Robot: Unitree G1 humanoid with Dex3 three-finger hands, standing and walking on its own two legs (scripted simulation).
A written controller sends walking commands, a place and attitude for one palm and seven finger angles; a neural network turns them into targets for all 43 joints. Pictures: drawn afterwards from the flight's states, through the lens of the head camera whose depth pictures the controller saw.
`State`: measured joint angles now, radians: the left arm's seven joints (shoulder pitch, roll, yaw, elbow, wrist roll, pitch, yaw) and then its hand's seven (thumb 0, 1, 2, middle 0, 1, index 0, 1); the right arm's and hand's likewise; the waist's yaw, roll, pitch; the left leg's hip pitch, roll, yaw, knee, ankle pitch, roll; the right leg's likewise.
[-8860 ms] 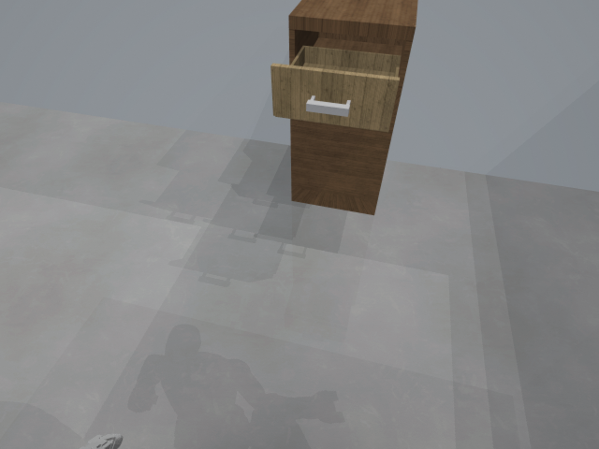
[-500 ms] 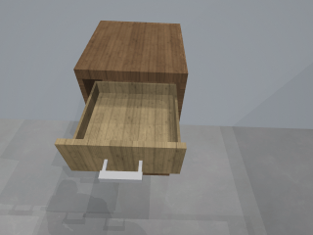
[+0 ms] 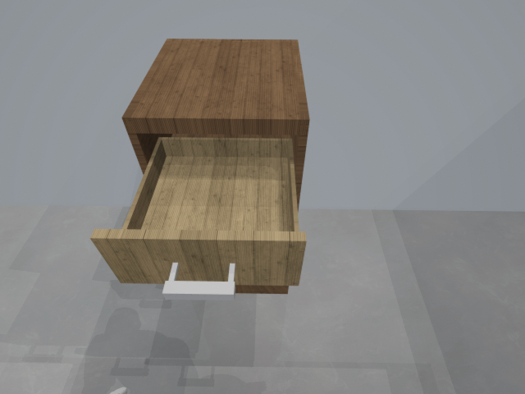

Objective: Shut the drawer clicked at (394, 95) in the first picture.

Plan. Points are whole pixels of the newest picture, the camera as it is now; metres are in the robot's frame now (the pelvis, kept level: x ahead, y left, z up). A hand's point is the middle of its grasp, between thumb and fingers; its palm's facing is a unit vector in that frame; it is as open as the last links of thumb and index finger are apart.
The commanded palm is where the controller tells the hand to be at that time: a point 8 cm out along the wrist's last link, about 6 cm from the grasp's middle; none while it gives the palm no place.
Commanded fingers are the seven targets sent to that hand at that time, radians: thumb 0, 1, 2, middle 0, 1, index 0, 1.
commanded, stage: raise the hand and make a fist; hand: left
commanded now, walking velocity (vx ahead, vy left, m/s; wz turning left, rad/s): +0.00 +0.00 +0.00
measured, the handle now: (201, 279) +0.32 +0.14 -0.05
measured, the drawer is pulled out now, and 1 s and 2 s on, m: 0.29 0.28 0.28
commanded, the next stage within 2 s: bring the fist close to the handle in 1.78 s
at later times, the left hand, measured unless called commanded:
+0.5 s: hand out of the picture +0.13 +0.13 +0.00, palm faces +0.09 -1.00 -0.03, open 4.9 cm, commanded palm +0.11 +0.19 -0.02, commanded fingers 0.00 0.90 0.90 -0.84 -0.99 -0.84 -0.99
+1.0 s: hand (187, 382) +0.14 +0.11 +0.02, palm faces -0.01 -1.00 +0.02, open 3.1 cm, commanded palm +0.11 +0.17 +0.02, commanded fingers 0.00 0.90 0.90 -1.34 -1.53 -1.34 -1.53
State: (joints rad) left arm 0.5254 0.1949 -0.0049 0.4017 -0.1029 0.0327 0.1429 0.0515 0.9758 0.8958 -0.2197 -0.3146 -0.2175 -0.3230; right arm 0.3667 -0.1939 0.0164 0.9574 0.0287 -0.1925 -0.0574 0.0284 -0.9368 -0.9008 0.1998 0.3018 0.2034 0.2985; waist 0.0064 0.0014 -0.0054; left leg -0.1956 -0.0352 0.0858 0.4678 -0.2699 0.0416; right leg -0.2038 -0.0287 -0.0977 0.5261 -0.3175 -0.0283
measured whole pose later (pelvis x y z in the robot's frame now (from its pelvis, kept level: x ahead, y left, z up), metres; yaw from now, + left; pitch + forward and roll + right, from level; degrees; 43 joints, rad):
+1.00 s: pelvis -0.03 -0.01 -0.06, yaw +1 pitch +11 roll -1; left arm 0.67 0.13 -0.09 -0.29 -0.15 -0.41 -0.09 0.02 0.90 0.90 -1.15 -1.32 -1.14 -1.33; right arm 0.23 -0.25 -0.03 0.49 0.02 -0.20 -0.04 0.02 -0.91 -0.90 0.20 0.30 0.20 0.30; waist 0.00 0.04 -0.11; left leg -0.73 0.02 0.05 1.01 -0.47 0.04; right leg -0.69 -0.01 -0.13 0.98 -0.49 -0.05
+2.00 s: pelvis -0.02 -0.02 -0.05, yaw +1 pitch +8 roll -1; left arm 0.74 0.12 -0.15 -0.42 -0.10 -0.28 -0.01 0.02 0.90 0.90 -1.40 -1.60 -1.40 -1.60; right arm 0.27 -0.22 0.03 0.42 0.02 -0.15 -0.01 0.02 -0.91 -0.90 0.20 0.30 0.20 0.30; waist 0.00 0.05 -0.13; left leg -0.63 0.02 0.05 0.96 -0.47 0.02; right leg -0.60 0.00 -0.13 0.94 -0.49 -0.06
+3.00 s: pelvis -0.03 -0.01 -0.09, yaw +0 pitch +18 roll -1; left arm 0.28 0.09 -0.12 0.01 -0.07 -0.40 0.05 0.02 0.90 0.90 -1.40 -1.60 -1.39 -1.60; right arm 0.22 -0.22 0.02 0.48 -0.01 -0.07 0.02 0.02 -0.91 -0.90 0.20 0.30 0.20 0.30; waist -0.03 0.03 -0.16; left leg -0.96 0.02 0.05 1.18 -0.54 0.04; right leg -0.92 -0.01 -0.13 1.16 -0.56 -0.06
